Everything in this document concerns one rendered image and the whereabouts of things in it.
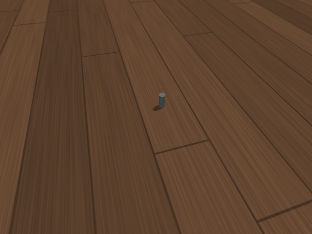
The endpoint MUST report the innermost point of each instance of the can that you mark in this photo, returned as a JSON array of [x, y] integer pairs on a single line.
[[161, 100]]

